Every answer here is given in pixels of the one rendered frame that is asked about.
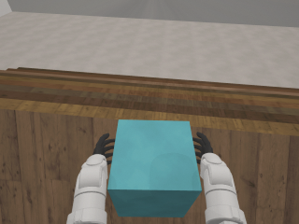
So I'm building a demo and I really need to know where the robot right forearm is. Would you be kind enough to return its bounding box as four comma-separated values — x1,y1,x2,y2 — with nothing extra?
200,152,247,224

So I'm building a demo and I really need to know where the carton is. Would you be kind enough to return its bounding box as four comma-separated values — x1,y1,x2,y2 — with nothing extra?
107,119,202,217

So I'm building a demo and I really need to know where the left robot hand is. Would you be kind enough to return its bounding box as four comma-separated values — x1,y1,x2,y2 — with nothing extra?
93,133,116,165

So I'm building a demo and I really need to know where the robot left forearm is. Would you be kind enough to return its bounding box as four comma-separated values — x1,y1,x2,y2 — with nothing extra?
66,154,108,224

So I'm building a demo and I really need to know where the right robot hand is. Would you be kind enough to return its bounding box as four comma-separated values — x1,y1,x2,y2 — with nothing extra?
192,132,214,164

